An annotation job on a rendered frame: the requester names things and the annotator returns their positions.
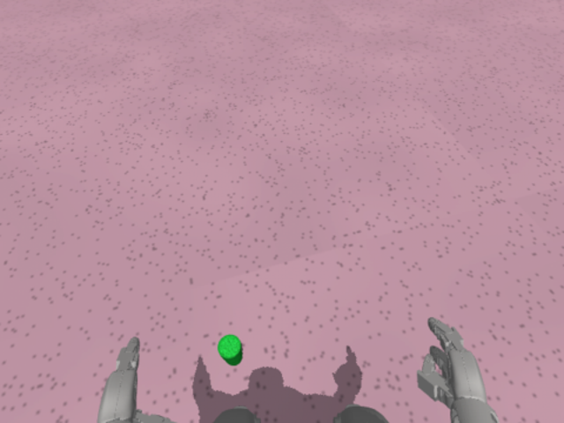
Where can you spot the right robot hand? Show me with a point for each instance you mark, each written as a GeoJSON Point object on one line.
{"type": "Point", "coordinates": [461, 377]}

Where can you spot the right robot arm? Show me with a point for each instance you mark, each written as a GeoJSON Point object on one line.
{"type": "Point", "coordinates": [470, 410]}

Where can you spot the left robot hand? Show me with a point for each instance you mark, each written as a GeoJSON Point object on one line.
{"type": "Point", "coordinates": [119, 398]}

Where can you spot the cup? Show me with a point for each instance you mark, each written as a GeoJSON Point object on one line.
{"type": "Point", "coordinates": [229, 348]}

